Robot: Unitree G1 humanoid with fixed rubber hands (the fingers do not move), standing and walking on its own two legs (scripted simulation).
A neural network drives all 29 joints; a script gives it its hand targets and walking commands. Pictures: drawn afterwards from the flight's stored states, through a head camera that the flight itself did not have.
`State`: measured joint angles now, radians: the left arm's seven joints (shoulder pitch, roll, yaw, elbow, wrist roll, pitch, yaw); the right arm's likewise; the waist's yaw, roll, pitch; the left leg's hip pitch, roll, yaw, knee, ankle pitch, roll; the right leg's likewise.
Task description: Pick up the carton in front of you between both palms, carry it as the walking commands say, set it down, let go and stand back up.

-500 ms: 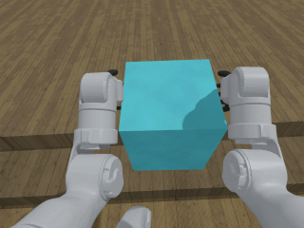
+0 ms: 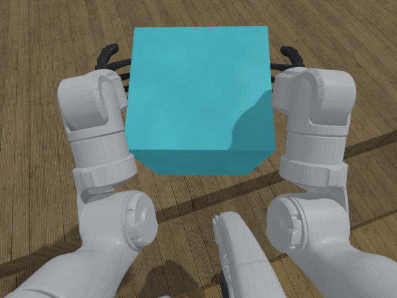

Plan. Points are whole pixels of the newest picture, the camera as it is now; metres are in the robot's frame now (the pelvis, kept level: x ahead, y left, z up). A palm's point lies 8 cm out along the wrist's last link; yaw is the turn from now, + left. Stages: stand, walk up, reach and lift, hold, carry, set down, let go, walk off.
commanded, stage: carry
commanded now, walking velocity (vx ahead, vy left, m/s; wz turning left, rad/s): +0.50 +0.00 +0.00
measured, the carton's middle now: (201, 115) +0.43 -0.06 +0.07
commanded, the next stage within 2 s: none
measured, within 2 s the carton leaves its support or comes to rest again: neither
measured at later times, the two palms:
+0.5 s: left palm out of the picture +0.70 +0.16 +0.35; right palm out of the picture +0.75 -0.12 +0.32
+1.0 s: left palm out of the picture +1.03 +0.18 +0.44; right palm out of the picture +1.02 -0.11 +0.44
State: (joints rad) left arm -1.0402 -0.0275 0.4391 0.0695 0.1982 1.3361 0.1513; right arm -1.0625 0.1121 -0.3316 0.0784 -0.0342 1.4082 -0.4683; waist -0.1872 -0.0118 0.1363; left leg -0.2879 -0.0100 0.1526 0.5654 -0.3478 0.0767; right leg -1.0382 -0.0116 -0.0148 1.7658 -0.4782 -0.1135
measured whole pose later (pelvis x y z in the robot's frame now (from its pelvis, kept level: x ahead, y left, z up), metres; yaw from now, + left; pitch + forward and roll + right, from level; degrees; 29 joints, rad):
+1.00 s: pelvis +0.62 +0.04 +0.25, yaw +1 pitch +4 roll +1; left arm -1.05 -0.01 0.39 0.14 0.16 1.37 0.20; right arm -1.10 0.07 -0.35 0.19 -0.11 1.42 -0.36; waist -0.07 -0.03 0.06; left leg -0.41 0.02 0.17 0.67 -0.33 0.05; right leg -0.79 -0.04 -0.03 1.02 -0.27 -0.07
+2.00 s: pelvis +1.18 +0.06 +0.27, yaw +3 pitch +5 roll +0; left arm -0.42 -0.21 0.17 -0.08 0.20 1.17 0.21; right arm -0.37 0.19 -0.22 -0.15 -0.15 1.25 -0.25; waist -0.02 0.02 -0.09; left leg -0.33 0.04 0.08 0.85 -0.53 -0.04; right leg -0.37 -0.03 -0.19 0.44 -0.15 -0.06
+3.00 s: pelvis +1.29 +0.08 +0.26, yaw +0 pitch +1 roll +0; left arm -0.34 -0.17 0.17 0.05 0.17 1.13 0.23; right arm -0.31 0.16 -0.15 0.05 -0.16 1.18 -0.24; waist 0.01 0.00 -0.15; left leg -0.39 0.08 0.19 0.57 -0.20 0.03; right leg -0.20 -0.06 -0.15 0.58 -0.40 0.01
